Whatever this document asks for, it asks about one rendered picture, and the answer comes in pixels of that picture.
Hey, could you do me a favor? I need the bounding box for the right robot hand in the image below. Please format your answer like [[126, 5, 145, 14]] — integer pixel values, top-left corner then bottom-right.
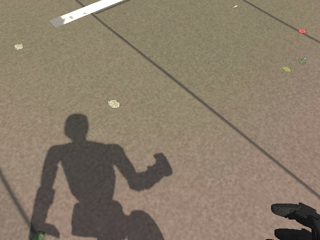
[[266, 202, 320, 240]]

